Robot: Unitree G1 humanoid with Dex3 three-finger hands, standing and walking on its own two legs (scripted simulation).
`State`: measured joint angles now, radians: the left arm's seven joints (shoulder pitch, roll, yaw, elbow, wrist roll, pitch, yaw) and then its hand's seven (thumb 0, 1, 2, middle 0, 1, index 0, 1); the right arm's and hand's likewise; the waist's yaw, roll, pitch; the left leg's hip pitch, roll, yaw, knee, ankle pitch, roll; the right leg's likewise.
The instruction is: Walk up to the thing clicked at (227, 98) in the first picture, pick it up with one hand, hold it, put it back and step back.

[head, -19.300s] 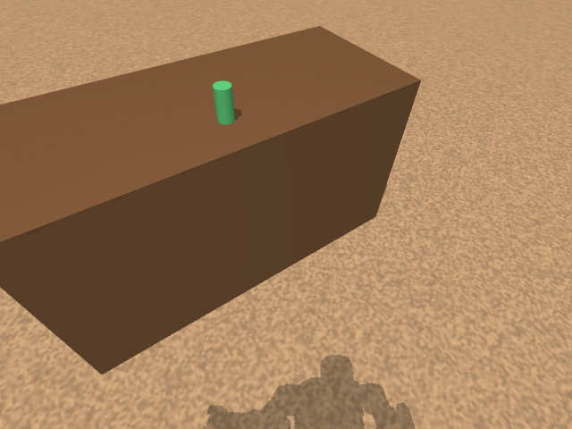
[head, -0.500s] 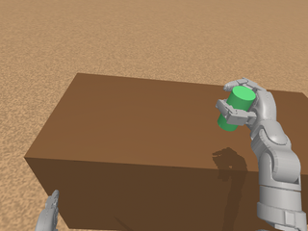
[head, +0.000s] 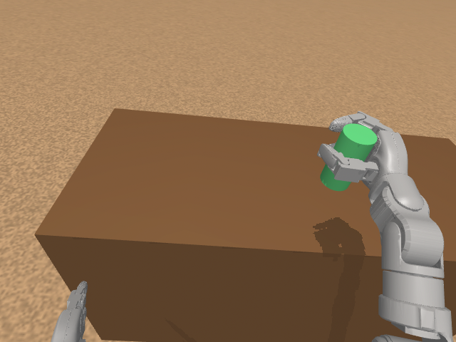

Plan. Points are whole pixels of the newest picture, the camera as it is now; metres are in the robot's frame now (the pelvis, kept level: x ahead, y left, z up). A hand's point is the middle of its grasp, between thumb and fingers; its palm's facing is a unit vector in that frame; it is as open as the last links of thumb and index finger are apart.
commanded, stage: crouch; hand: right
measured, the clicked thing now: (346, 158) +0.34 -0.18 +0.21
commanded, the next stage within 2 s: lower in 1.32 s
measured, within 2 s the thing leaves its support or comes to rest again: neither
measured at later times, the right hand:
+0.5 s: hand (325, 166) +0.39 -0.18 +0.15, palm faces +0.17 +0.99 +0.02, open 6.7 cm
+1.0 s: hand (321, 167) +0.44 -0.20 +0.11, palm faces +0.14 +0.99 +0.01, open 6.7 cm
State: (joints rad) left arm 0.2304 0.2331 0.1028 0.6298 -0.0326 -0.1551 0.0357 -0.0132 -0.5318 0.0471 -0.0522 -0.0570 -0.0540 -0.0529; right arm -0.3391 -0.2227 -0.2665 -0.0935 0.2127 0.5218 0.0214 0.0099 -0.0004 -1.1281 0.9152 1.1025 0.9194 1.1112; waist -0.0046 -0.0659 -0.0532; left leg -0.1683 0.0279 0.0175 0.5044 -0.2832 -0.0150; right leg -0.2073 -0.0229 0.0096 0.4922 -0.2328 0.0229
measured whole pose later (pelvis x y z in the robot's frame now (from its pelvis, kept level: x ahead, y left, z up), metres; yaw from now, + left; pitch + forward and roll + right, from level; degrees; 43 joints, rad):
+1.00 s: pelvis +0.00 -0.01 -0.01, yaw +2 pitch +6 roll +1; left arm 0.22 0.21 0.05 0.59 -0.01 -0.15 0.06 -0.01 -0.53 0.05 -0.06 -0.05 -0.06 -0.05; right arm -0.63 -0.36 -0.34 0.83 0.14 -0.15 0.09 0.01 0.01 -1.14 0.92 1.10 0.92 1.12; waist 0.08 0.00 -0.04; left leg -0.40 0.01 -0.01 0.59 -0.29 -0.02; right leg -0.44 -0.04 -0.02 0.60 -0.26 0.01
